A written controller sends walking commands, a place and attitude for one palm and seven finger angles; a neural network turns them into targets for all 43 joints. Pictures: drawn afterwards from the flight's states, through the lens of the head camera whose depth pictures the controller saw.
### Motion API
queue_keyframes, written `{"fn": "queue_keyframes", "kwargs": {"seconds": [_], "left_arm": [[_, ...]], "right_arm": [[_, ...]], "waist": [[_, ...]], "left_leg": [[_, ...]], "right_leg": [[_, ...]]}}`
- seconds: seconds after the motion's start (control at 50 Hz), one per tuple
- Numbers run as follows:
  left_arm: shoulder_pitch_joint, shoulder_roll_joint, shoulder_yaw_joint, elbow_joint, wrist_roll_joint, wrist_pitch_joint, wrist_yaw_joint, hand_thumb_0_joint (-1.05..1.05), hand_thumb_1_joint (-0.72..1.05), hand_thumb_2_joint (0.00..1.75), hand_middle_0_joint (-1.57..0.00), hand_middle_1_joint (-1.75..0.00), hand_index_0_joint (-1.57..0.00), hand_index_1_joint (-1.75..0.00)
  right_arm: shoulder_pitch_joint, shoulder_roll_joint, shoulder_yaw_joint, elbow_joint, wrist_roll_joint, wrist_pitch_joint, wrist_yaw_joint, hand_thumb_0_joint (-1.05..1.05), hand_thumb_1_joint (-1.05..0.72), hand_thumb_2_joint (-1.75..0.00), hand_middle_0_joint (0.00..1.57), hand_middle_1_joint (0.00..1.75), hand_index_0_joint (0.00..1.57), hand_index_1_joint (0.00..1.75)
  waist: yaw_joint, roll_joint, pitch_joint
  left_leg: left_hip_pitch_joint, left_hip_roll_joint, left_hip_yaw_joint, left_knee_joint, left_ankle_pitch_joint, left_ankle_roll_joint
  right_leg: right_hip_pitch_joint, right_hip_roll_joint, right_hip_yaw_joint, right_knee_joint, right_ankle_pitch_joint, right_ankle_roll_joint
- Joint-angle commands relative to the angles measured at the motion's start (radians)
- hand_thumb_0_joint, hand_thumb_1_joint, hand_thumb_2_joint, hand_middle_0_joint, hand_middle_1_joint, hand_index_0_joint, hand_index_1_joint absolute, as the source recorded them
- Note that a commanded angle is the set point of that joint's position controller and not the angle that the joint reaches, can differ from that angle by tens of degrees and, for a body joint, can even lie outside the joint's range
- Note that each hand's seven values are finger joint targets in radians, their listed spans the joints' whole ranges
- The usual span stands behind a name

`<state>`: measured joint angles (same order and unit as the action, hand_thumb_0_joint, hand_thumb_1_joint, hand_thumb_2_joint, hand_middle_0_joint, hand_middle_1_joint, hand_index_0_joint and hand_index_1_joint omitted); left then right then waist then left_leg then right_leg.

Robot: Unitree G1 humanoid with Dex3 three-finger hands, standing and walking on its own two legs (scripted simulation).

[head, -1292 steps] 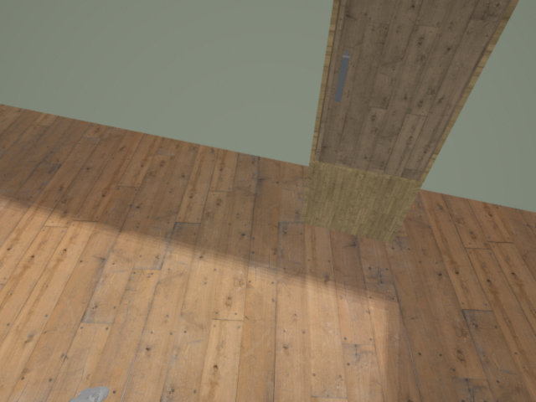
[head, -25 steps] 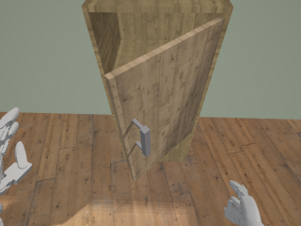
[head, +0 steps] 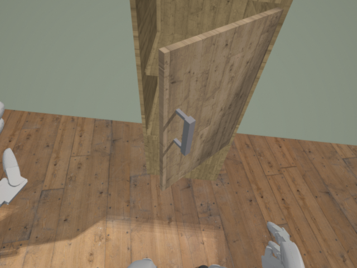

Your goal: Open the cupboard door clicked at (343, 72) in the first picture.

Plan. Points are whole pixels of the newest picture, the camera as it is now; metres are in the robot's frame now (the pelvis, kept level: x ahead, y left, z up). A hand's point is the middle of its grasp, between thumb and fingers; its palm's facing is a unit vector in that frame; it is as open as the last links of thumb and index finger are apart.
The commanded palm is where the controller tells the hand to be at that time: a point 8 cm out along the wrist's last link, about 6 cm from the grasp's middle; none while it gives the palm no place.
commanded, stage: step back with the hand held close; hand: left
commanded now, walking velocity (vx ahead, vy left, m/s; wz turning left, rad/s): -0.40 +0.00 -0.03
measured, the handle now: (182, 132) +0.44 +0.02 +0.03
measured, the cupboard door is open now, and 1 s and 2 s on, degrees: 44 44 44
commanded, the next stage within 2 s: stop stepping back and stand still in 0.42 s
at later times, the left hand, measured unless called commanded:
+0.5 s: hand out of the picture +0.14 +0.27 +0.17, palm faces +0.31 -0.81 -0.50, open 7.4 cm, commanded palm +0.06 +0.31 +0.19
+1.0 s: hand out of the picture -0.01 +0.27 +0.19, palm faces +0.43 -0.79 -0.43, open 7.4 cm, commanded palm -0.05 +0.30 +0.19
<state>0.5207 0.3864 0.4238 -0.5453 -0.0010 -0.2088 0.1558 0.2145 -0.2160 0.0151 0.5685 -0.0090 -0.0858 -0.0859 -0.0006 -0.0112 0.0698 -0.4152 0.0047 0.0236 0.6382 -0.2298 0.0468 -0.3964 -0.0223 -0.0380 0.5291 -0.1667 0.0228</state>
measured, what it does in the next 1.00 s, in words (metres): walks backwards: right foot, then left foot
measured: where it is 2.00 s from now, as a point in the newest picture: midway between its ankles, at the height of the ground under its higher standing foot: outside the picture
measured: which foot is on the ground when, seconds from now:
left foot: down 0.00-0.24, up 0.26-0.36, down 0.38-0.82, up 0.84-1.00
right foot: down 0.00-0.00, up 0.02-0.12, down 0.14-0.42, up 0.44-0.82, down 0.84-1.00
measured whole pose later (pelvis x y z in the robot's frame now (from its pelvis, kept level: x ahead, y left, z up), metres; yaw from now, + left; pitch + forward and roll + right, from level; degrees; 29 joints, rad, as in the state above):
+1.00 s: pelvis -0.20 +0.00 +0.01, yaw -2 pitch +2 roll +0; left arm 0.57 0.44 0.42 -0.49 -0.04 -0.19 0.14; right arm 0.32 -0.21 0.01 0.70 -0.01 -0.09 -0.09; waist 0.01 -0.05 -0.13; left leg -0.50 0.03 0.05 0.88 -0.28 -0.01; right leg -0.10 0.05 -0.05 0.41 -0.34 -0.07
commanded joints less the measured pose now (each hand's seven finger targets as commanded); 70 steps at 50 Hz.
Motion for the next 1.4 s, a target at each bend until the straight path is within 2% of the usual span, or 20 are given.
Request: {"fn": "queue_keyframes", "kwargs": {"seconds": [0.0,0.12,0.2,0.28,0.32,0.36,0.42,0.54,0.64,0.74,0.8,0.84,0.88,0.94,1.02,1.1,1.26,1.3,1.32,1.38], "left_arm": [[-0.017,0.210,0.181,-0.252,0.001,-0.085,0.028,0.00,0.90,0.90,-0.20,-0.30,-0.20,-0.30],[-0.005,0.162,0.142,-0.118,-0.005,-0.091,0.003,0.00,0.90,0.90,-0.20,-0.30,-0.20,-0.30],[-0.060,0.208,0.102,-0.118,-0.027,-0.094,0.002,0.00,0.90,0.90,-0.20,-0.30,-0.20,-0.30],[-0.005,0.264,0.144,-0.176,-0.029,-0.057,-0.001,0.00,0.90,0.90,-0.20,-0.30,-0.20,-0.30],[-0.001,0.285,0.175,-0.198,-0.028,-0.052,-0.001,0.00,0.90,0.90,-0.20,-0.30,-0.20,-0.30],[-0.019,0.280,0.172,-0.251,-0.037,-0.052,-0.002,0.00,0.90,0.90,-0.20,-0.30,-0.20,-0.30],[0.051,0.269,0.164,-0.273,-0.046,-0.071,-0.007,0.00,0.90,0.90,-0.20,-0.30,-0.20,-0.30],[0.148,0.196,0.135,-0.266,-0.060,-0.011,-0.009,0.00,0.90,0.90,-0.20,-0.30,-0.20,-0.30],[0.071,0.220,0.131,-0.227,-0.053,0.025,0.026,0.00,0.90,0.90,-0.20,-0.30,-0.20,-0.30],[0.005,0.249,0.095,-0.279,-0.037,0.036,0.041,0.00,0.90,0.90,-0.20,-0.30,-0.20,-0.30],[0.027,0.316,0.137,-0.359,-0.048,0.027,0.024,0.00,0.90,0.90,-0.20,-0.30,-0.20,-0.30],[-0.026,0.343,0.207,-0.285,-0.056,0.006,0.024,0.00,0.90,0.90,-0.20,-0.30,-0.20,-0.30],[-0.028,0.210,0.111,-0.096,-0.063,0.012,-0.001,0.00,0.90,0.90,-0.20,-0.30,-0.20,-0.30],[-0.120,0.215,0.089,-0.014,-0.040,-0.014,0.000,0.00,0.90,0.90,-0.20,-0.30,-0.20,-0.30],[-0.167,0.186,0.053,-0.005,-0.021,-0.032,0.018,0.00,0.90,0.90,-0.20,-0.30,-0.20,-0.30],[-0.151,0.240,0.112,-0.210,-0.031,-0.071,0.025,0.00,0.90,0.90,-0.20,-0.30,-0.20,-0.30],[0.107,0.229,0.178,-0.148,-0.038,-0.047,0.019,0.00,0.90,0.90,-0.20,-0.30,-0.20,-0.30],[0.093,0.248,0.194,-0.080,-0.035,-0.052,0.018,0.00,0.90,0.90,-0.20,-0.30,-0.20,-0.30],[-0.007,0.019,-0.273,0.605,0.075,0.150,-0.125,0.00,0.90,0.90,-0.20,-0.30,-0.20,-0.30],[-0.073,-0.046,-0.269,0.668,0.046,0.199,-0.141,0.00,0.90,0.90,-0.20,-0.30,-0.20,-0.30]], "right_arm": [[-0.099,-0.144,-0.067,-0.161,0.004,-0.081,-0.012,0.00,-0.90,-0.90,0.20,0.30,0.20,0.30],[-0.100,-0.136,-0.075,-0.118,-0.007,-0.099,0.010,0.00,-0.90,-0.90,0.20,0.30,0.20,0.30],[-0.106,-0.105,-0.065,-0.075,0.001,-0.089,0.018,0.00,-0.90,-0.90,0.20,0.30,0.20,0.30],[-0.160,-0.088,-0.067,-0.112,0.018,-0.066,0.007,0.00,-0.90,-0.90,0.20,0.30,0.20,0.30],[-0.177,-0.078,-0.047,-0.110,0.012,-0.054,-0.001,0.00,-0.90,-0.90,0.20,0.30,0.20,0.30],[-0.178,-0.111,-0.046,-0.108,0.011,-0.041,-0.017,0.00,-0.90,-0.90,0.20,0.30,0.20,0.30],[-0.114,-0.104,-0.072,-0.116,-0.005,-0.076,0.012,0.00,-0.90,-0.90,0.20,0.30,0.20,0.30],[-0.083,-0.115,-0.093,-0.099,0.012,-0.100,0.038,0.00,-0.90,-0.90,0.20,0.30,0.20,0.30],[-0.124,-0.111,-0.054,-0.102,-0.009,-0.105,0.001,0.00,-0.90,-0.90,0.20,0.30,0.20,0.30],[-0.117,-0.105,-0.045,-0.093,-0.023,-0.103,-0.005,0.00,-0.90,-0.90,0.20,0.30,0.20,0.30],[-0.109,-0.086,-0.032,-0.077,-0.017,-0.066,0.004,0.00,-0.90,-0.90,0.20,0.30,0.20,0.30],[-0.104,-0.115,-0.028,-0.067,-0.030,-0.065,0.022,0.00,-0.90,-0.90,0.20,0.30,0.20,0.30],[-0.068,-0.123,-0.069,-0.057,0.013,-0.058,0.009,0.00,-0.90,-0.90,0.20,0.30,0.20,0.30],[-0.113,-0.104,-0.046,-0.050,0.015,-0.064,-0.021,0.00,-0.90,-0.90,0.20,0.30,0.20,0.30],[-0.061,-0.108,-0.042,-0.038,-0.002,-0.111,-0.042,0.00,-0.90,-0.90,0.20,0.30,0.20,0.30],[-0.019,-0.141,-0.057,-0.079,0.003,-0.137,-0.022,0.00,-0.90,-0.90,0.20,0.30,0.20,0.30],[-0.065,-0.118,-0.049,-0.072,0.007,-0.138,0.016,0.00,-0.90,-0.90,0.20,0.30,0.20,0.30],[-0.066,-0.102,-0.054,-0.079,0.005,-0.116,0.017,0.00,-0.90,-0.90,0.20,0.30,0.20,0.30],[-0.089,-0.132,-0.070,0.100,0.016,-0.056,0.099,0.00,-0.90,-0.90,0.20,0.30,0.20,0.30],[0.023,-0.066,-0.054,0.084,0.000,0.042,0.093,0.00,-0.90,-0.90,0.20,0.30,0.20,0.30]], "waist": [[0.014,0.257,-0.194],[0.003,0.110,-0.035],[-0.013,-0.058,-0.227],[0.018,-0.165,-0.241],[0.012,-0.118,-0.184],[0.001,0.115,-0.183],[0.023,0.336,-0.358],[0.004,0.111,-0.317],[-0.006,0.247,-0.151],[0.003,0.276,-0.171],[0.017,-0.143,-0.188],[-0.001,-0.136,-0.140],[-0.035,-0.135,-0.055],[-0.016,0.014,0.041],[-0.001,-0.046,-0.015],[-0.019,0.207,-0.196],[-0.002,0.230,-0.126],[-0.007,-0.061,-0.093],[-0.015,-0.132,-0.084],[-0.005,-0.217,-0.102]], "left_leg": [[-0.282,0.202,-0.254,-0.429,-0.376,0.060],[-0.252,0.203,-0.216,-0.313,-0.289,0.070],[0.190,0.031,-0.005,-0.013,0.139,-0.053],[0.068,-0.028,-0.022,0.167,-0.132,-0.049],[0.044,-0.008,-0.030,0.008,-0.108,-0.053],[0.155,0.037,-0.075,-0.289,0.429,-0.051],[0.425,0.307,-0.257,-0.250,1.226,-0.002],[0.406,0.251,-0.132,-0.326,0.606,0.049],[0.099,0.203,-0.187,-0.666,-0.457,-0.044],[0.129,0.055,0.000,-0.521,-0.315,-0.156],[0.126,-0.024,-0.014,0.264,-0.084,-0.065],[-0.132,0.022,-0.082,0.491,-0.073,-0.084],[-0.172,0.027,-0.052,0.481,0.003,-0.081],[-0.093,0.072,0.005,0.174,-0.077,-0.041],[0.157,0.012,0.109,-0.145,-0.094,-0.004],[0.517,0.283,-0.313,-0.211,0.509,0.143],[0.031,0.184,-0.010,-0.199,0.022,0.028],[-0.106,0.048,0.054,0.058,-0.231,-0.027],[-0.198,0.056,0.031,0.303,-0.387,-0.057],[-0.166,0.053,-0.003,0.437,-0.369,-0.052]], "right_leg": [[0.407,0.071,0.019,0.245,0.009,0.005],[0.270,0.062,0.104,0.059,-0.119,-0.028],[0.083,-0.156,0.282,-0.161,0.473,-0.087],[0.147,-0.211,0.282,-0.168,0.573,-0.112],[0.182,-0.180,0.246,-0.131,0.640,-0.122],[0.182,-0.024,0.122,0.003,0.512,-0.034],[0.017,0.089,0.091,0.378,-0.367,-0.018],[-0.021,0.081,0.037,0.431,-0.263,0.012],[0.166,0.110,-0.039,0.268,-0.323,-0.005],[0.336,0.135,-0.108,-0.182,-0.348,-0.070],[0.025,-0.285,0.326,-0.432,-0.241,-0.211],[0.001,-0.393,0.433,-0.448,-0.347,-0.292],[0.034,-0.221,0.268,-0.392,-0.399,-0.184],[0.034,-0.230,0.212,-0.339,-0.348,-0.177],[0.091,-0.163,0.183,-0.214,-0.260,-0.151],[-0.111,0.030,-0.018,0.298,-0.165,-0.003],[0.298,0.015,-0.053,-0.019,-0.124,-0.024],[0.290,-0.150,0.290,-0.209,-0.177,-0.115],[0.158,-0.400,0.387,-0.161,0.167,-0.188],[0.181,-0.298,0.239,-0.133,0.239,-0.231]]}}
